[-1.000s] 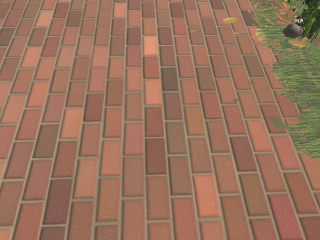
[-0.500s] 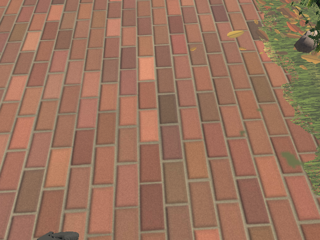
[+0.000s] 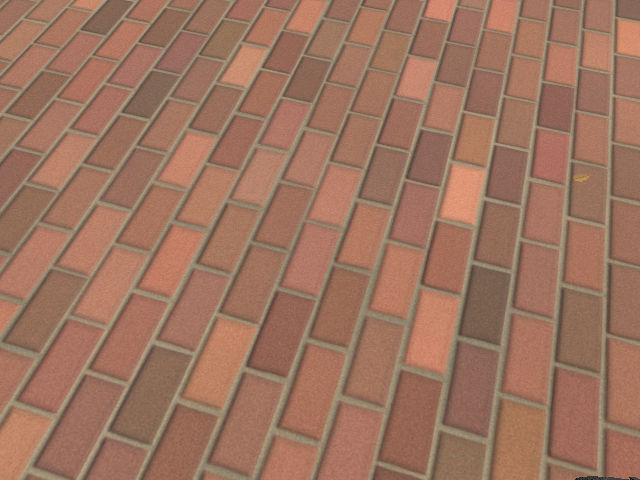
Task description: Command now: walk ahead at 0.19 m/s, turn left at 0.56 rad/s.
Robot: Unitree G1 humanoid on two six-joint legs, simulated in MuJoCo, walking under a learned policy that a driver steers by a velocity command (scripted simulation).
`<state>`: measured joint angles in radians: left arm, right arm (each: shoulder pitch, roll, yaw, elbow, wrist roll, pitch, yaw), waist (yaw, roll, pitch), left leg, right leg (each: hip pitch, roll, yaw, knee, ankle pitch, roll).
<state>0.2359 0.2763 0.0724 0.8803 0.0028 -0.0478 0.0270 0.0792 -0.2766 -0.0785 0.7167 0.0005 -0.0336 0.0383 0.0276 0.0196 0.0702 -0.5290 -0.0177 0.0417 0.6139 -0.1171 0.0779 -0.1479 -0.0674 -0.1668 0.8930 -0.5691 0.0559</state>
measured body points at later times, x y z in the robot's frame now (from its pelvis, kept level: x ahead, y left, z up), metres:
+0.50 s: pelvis +0.10 -0.03 +0.02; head +0.14 -0.03 +0.46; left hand +0.17 +0.28 -0.08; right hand +0.34 -0.26 -0.08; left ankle +0.12 +0.07 -0.71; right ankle +0.17 -0.15 -0.72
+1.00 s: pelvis +0.09 -0.01 +0.02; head +0.11 +0.04 +0.47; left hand +0.04 +0.32 -0.09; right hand +0.39 -0.14 -0.05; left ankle +0.04 +0.08 -0.71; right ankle +0.15 -0.14 -0.65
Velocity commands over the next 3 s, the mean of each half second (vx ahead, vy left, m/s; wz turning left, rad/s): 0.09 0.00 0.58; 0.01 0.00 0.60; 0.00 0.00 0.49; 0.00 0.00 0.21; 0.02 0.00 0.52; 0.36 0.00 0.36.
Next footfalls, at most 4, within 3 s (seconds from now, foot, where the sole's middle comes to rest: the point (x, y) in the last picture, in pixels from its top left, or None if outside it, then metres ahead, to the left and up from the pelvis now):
0.48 right None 0.21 -0.14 -0.75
0.90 left None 0.07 0.10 -0.75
1.36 right None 0.23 -0.06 -0.75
1.66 left None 0.01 0.09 -0.75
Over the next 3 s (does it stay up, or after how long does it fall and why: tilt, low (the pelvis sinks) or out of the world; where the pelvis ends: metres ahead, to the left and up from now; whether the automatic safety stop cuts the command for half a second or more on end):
stays up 0.13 0.12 0.03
